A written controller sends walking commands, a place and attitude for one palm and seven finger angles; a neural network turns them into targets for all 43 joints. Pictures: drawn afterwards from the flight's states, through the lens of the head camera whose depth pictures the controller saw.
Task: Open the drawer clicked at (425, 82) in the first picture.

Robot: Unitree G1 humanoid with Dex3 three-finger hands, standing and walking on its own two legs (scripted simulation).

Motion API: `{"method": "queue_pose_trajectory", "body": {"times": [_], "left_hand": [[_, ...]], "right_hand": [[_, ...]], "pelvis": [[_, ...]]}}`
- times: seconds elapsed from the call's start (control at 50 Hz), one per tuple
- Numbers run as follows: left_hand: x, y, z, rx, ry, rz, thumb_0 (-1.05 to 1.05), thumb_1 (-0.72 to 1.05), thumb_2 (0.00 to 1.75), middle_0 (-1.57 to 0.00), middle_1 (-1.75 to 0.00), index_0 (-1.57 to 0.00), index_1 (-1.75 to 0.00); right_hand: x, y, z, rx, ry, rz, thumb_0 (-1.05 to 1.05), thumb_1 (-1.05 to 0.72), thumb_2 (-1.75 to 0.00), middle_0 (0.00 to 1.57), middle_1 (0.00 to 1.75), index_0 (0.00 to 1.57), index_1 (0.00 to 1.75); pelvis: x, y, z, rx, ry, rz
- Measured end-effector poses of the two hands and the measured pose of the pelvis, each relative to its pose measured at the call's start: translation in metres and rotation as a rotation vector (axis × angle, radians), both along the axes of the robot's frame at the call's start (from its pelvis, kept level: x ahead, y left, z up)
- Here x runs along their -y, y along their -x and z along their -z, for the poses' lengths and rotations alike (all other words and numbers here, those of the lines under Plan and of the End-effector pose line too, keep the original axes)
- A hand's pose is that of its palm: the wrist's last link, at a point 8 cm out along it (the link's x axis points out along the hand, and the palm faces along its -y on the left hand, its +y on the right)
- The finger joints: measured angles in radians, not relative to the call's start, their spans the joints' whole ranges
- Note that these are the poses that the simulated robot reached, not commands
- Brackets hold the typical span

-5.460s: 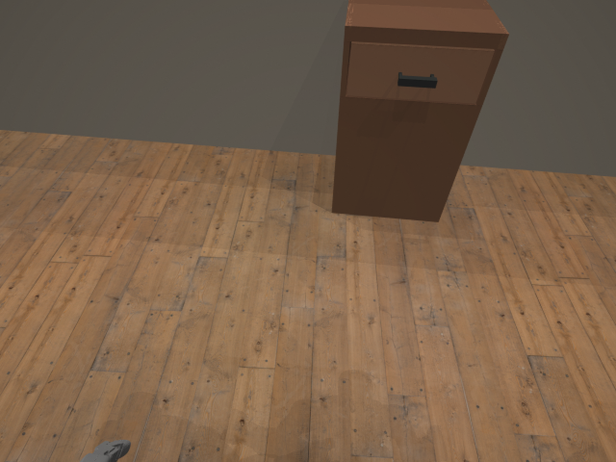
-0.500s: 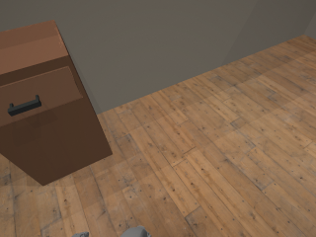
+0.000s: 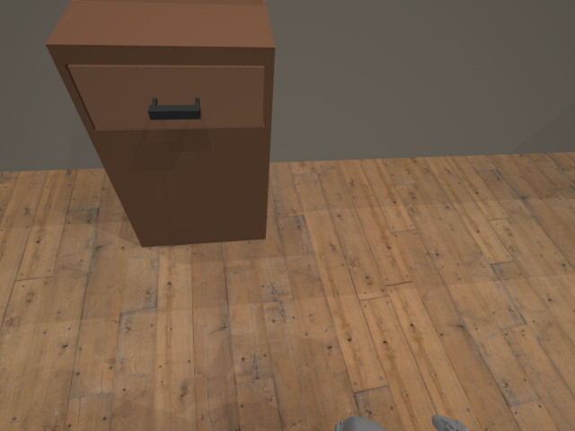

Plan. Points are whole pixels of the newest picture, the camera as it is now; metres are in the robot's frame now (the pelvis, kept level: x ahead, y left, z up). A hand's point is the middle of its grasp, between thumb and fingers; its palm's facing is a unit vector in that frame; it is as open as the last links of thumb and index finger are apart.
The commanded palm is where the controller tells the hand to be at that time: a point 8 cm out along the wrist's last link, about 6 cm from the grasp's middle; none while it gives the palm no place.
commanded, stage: turn to face it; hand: left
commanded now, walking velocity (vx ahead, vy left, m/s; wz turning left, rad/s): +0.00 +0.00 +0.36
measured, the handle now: (175, 107) +0.82 +0.34 -0.08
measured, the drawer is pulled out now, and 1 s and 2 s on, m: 0.00 0.00 0.00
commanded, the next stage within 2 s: take the last steps up to it in 0.34 s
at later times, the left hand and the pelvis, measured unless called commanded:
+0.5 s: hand out of the picture +0.02 +0.15 -0.14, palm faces +0.19 -0.94 -0.27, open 7.4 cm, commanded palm none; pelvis -0.02 -0.05 +0.01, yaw +11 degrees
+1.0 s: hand out of the picture -0.10 +0.18 -0.17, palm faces +0.31 -0.94 -0.15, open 7.4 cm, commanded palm none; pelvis +0.01 +0.03 +0.01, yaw +14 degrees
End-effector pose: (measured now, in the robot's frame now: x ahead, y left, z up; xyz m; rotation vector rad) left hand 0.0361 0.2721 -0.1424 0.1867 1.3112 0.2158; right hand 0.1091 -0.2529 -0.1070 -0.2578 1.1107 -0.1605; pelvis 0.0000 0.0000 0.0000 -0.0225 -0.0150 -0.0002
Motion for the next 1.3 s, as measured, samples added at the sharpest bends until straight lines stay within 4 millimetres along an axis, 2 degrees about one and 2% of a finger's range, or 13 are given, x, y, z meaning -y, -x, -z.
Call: {"method": "queue_pose_trajectory", "body": {"times": [0.16,0.26,0.34,0.5,0.64,0.72,0.82,0.9,0.96,1.02,1.16,1.24,1.3], "left_hand": [[0.003,-0.014,-0.018,0.104,-0.020,-0.021,0.01,0.91,0.90,-0.19,-0.30,-0.20,-0.30],[0.024,-0.020,-0.025,0.144,-0.033,-0.020,0.01,0.91,0.90,-0.19,-0.30,-0.20,-0.30],[0.048,-0.014,-0.027,0.174,-0.051,-0.028,0.01,0.91,0.90,-0.20,-0.30,-0.20,-0.30],[0.082,0.035,-0.035,0.133,-0.032,-0.112,0.01,0.90,0.90,-0.20,-0.30,-0.20,-0.30],[0.089,0.092,-0.028,0.072,-0.005,-0.226,0.01,0.92,0.90,-0.20,-0.30,-0.20,-0.30],[0.091,0.135,-0.022,-0.019,0.032,-0.287,0.01,0.91,0.90,-0.20,-0.30,-0.20,-0.30],[0.088,0.184,-0.010,-0.157,0.098,-0.361,0.01,0.91,0.90,-0.20,-0.30,-0.20,-0.30],[0.075,0.201,0.006,-0.257,0.151,-0.376,0.01,0.91,0.90,-0.20,-0.30,-0.20,-0.30],[0.058,0.181,0.004,-0.261,0.159,-0.341,0.01,0.91,0.90,-0.20,-0.30,-0.20,-0.30],[0.036,0.140,0.001,-0.191,0.147,-0.309,0.01,0.91,0.90,-0.19,-0.30,-0.20,-0.30],[-0.003,0.022,-0.004,0.001,0.090,-0.244,0.01,0.91,0.90,-0.19,-0.30,-0.20,-0.30],[-0.011,-0.050,-0.007,0.059,0.069,-0.181,0.01,0.91,0.90,-0.19,-0.30,-0.20,-0.30],[-0.009,-0.108,-0.009,0.093,0.053,-0.121,0.01,0.91,0.90,-0.19,-0.30,-0.20,-0.30]], "right_hand": [[-0.012,0.018,0.008,-0.040,-0.046,-0.022,0.00,-0.91,-0.90,0.20,0.29,0.20,0.30],[-0.002,0.039,0.025,-0.094,-0.083,-0.015,0.00,-0.91,-0.90,0.20,0.29,0.20,0.30],[0.014,0.055,0.045,-0.137,-0.117,-0.010,0.00,-0.91,-0.90,0.20,0.29,0.20,0.30],[0.036,0.068,0.042,-0.218,-0.116,-0.050,0.01,-0.91,-0.90,0.20,0.29,0.20,0.30],[0.036,0.059,0.034,-0.253,-0.080,-0.132,0.01,-0.91,-0.90,0.20,0.29,0.19,0.30],[0.018,0.034,0.026,-0.221,-0.069,-0.186,0.01,-0.91,-0.90,0.19,0.29,0.19,0.30],[-0.026,-0.008,0.016,-0.131,-0.060,-0.258,0.01,-0.91,-0.90,0.19,0.29,0.19,0.30],[-0.062,-0.028,0.017,-0.043,-0.058,-0.268,0.00,-0.91,-0.90,0.19,0.29,0.19,0.30],[-0.076,-0.021,0.013,-0.033,-0.066,-0.221,0.00,-0.92,-0.90,0.20,0.29,0.20,0.30],[-0.072,-0.011,0.010,-0.068,-0.039,-0.179,-0.01,-0.95,-0.90,0.20,0.29,0.20,0.30],[-0.069,0.030,0.019,-0.269,-0.041,-0.099,-0.01,-0.93,-0.90,0.20,0.29,0.20,0.30],[-0.071,0.048,0.026,-0.379,-0.070,-0.038,0.00,-0.92,-0.90,0.20,0.29,0.20,0.30],[-0.071,0.052,0.031,-0.455,-0.098,0.007,0.00,-0.92,-0.90,0.20,0.29,0.20,0.30]], "pelvis": [[0.002,0.006,-0.005,-0.004,-0.012,-0.060],[0.016,0.011,-0.002,-0.006,-0.029,-0.090],[0.033,0.016,0.005,-0.005,-0.041,-0.112],[0.051,0.023,-0.006,0.012,-0.061,-0.185],[0.048,0.021,-0.010,0.008,-0.052,-0.240],[0.037,0.018,-0.012,0.002,-0.048,-0.255],[0.012,0.012,-0.009,-0.001,-0.031,-0.263],[-0.014,0.004,0.002,0.009,-0.014,-0.254],[-0.026,-0.006,-0.003,0.018,-0.013,-0.241],[-0.036,-0.018,-0.009,0.019,-0.013,-0.246],[-0.044,-0.058,-0.009,0.009,-0.037,-0.237],[-0.041,-0.089,-0.005,-0.001,-0.046,-0.224],[-0.036,-0.116,0.000,-0.008,-0.048,-0.212]]}}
